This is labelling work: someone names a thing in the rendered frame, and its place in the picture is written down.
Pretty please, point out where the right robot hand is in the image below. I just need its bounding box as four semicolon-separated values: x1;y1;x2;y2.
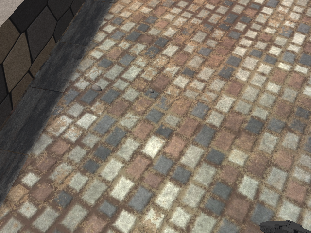
260;220;311;233

